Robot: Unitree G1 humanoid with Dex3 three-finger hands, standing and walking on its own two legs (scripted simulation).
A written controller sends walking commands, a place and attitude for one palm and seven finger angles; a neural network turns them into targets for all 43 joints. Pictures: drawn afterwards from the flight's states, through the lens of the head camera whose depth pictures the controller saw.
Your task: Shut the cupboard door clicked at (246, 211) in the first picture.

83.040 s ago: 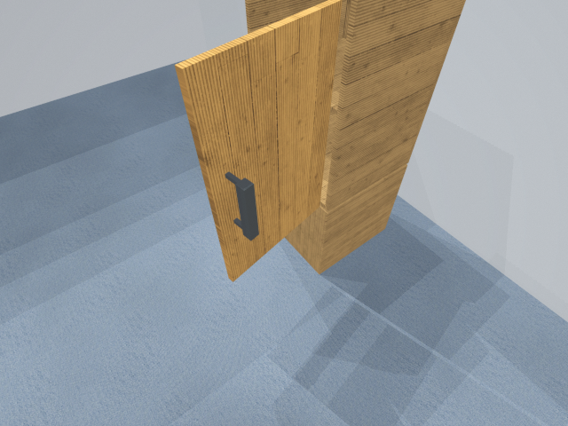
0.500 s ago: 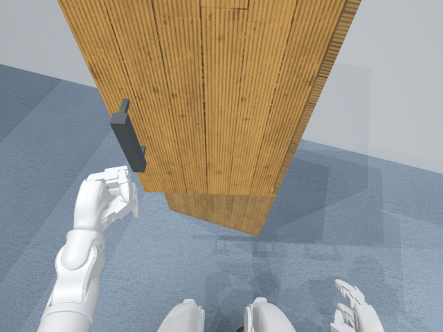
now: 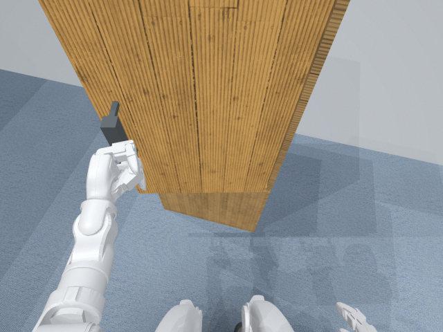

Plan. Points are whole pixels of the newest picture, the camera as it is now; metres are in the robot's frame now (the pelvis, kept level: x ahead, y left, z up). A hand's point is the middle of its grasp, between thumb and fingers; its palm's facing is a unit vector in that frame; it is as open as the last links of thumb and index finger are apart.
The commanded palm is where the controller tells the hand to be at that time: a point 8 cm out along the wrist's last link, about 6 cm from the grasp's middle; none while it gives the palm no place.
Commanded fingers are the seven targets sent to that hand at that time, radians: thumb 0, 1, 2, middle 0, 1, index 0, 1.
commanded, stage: bring the fist close to the handle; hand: left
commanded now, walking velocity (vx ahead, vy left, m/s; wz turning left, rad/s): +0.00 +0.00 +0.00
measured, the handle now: (124, 140) +0.46 +0.20 +0.03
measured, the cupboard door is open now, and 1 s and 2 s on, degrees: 16 5 0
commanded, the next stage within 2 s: push the door shut along its arc in 0.22 s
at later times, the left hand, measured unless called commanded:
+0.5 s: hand (139, 175) +0.38 +0.16 +0.04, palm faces +0.00 -1.00 -0.05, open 3.1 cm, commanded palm +0.37 +0.21 +0.04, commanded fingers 0.00 0.90 0.90 -1.30 -1.50 -1.30 -1.50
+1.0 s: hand (141, 144) +0.45 +0.16 +0.04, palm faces -0.13 -0.99 -0.03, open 3.1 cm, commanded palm +0.44 +0.20 +0.04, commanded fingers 0.00 0.90 0.90 -1.30 -1.50 -1.30 -1.50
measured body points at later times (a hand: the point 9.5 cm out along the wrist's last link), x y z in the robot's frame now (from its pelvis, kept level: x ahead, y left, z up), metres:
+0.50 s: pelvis -0.01 -0.01 +0.00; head +0.08 +0.00 +0.44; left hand +0.37 +0.21 +0.04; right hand +0.13 -0.26 -0.11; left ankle +0.01 +0.08 -0.65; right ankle +0.03 -0.09 -0.65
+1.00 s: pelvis -0.02 -0.01 -0.02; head +0.10 +0.01 +0.42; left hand +0.45 +0.22 +0.05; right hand +0.04 -0.28 -0.13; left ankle +0.01 +0.08 -0.65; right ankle +0.03 -0.09 -0.65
